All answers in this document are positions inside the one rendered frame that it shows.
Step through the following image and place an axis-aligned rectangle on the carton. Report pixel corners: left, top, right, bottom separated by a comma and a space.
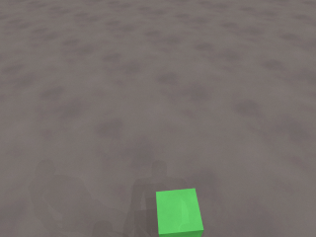
156, 188, 204, 237

